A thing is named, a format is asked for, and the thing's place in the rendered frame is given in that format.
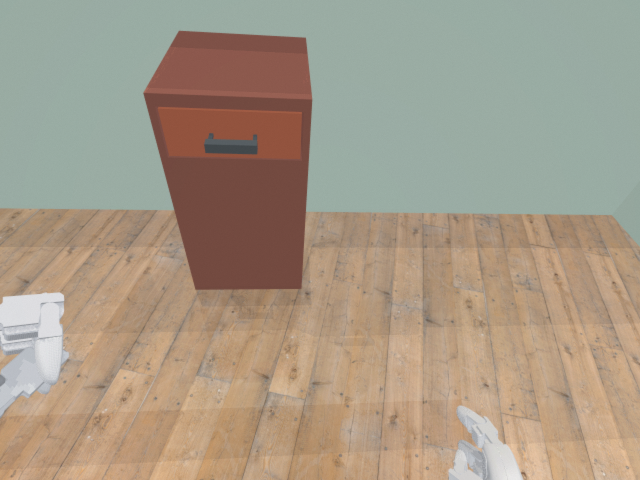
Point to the cabinet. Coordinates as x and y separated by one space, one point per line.
242 220

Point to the drawer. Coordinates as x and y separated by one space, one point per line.
185 130

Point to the handle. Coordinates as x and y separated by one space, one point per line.
225 146

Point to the robot left hand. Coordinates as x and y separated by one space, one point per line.
29 327

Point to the robot right hand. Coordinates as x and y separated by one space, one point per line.
495 462

